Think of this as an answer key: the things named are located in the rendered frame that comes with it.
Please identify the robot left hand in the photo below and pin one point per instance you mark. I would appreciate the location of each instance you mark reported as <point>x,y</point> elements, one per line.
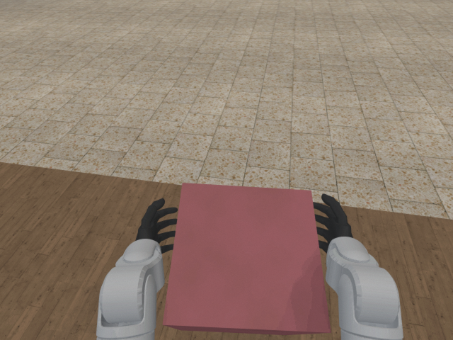
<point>150,226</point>

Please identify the left robot forearm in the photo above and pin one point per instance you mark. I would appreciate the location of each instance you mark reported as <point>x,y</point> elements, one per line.
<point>127,300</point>

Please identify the right robot forearm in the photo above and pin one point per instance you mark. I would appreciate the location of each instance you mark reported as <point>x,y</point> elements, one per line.
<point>368,299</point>

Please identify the carton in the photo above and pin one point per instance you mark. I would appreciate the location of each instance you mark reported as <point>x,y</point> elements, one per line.
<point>246,260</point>

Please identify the robot right hand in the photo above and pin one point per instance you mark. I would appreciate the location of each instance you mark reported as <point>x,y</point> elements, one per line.
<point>337,222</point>

